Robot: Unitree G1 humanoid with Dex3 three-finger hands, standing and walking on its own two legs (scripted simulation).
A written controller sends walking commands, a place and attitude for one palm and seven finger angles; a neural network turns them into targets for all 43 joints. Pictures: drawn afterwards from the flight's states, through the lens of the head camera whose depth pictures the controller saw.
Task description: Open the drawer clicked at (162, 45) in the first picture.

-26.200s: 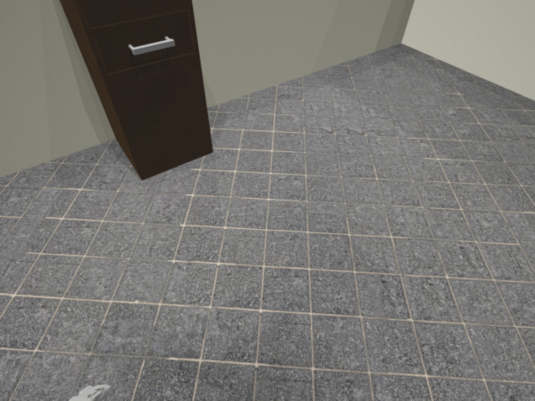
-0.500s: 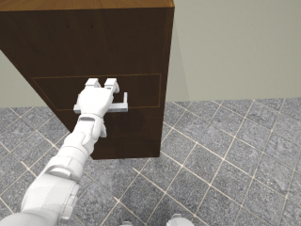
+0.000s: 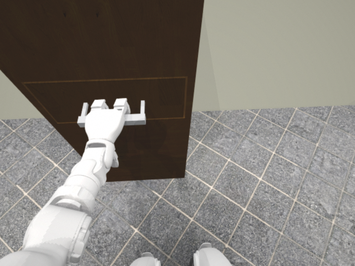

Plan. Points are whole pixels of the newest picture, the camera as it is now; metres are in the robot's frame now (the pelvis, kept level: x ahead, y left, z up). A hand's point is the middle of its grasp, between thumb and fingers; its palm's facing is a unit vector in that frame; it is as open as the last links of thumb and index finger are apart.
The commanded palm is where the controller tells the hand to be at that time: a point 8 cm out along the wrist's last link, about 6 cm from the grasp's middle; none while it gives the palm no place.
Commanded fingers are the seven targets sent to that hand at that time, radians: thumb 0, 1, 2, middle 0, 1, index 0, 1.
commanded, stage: lower the fingers behind the handle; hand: left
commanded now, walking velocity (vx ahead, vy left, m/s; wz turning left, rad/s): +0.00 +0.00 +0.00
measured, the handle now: (113, 113) +0.50 +0.16 -0.02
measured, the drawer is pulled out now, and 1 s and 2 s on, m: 0.00 0.00 0.01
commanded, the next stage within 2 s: close the thumb around the handle in 0.76 s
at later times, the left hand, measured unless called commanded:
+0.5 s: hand (115, 134) +0.45 +0.15 -0.05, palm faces -0.01 -0.05 -1.00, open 13.8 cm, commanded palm +0.42 +0.16 +0.01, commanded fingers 0.00 -0.50 0.30 -0.30 -1.20 -0.30 -1.20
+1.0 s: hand (114, 134) +0.45 +0.15 -0.04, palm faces -0.03 -0.05 -1.00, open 13.4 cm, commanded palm +0.43 +0.17 +0.01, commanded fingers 0.00 -0.05 0.49 -0.33 -1.25 -0.33 -1.25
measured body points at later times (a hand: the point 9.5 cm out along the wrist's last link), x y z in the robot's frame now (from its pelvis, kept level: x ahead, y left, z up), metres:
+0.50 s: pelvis -0.01 +0.00 -0.01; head +0.11 -0.01 +0.42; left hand +0.45 +0.15 +0.01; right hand +0.03 -0.27 -0.15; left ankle -0.02 +0.08 -0.68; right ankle +0.02 -0.09 -0.68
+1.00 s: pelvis -0.01 -0.01 -0.01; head +0.11 -0.02 +0.42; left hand +0.45 +0.15 +0.01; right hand +0.03 -0.27 -0.15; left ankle -0.02 +0.08 -0.68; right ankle +0.02 -0.09 -0.68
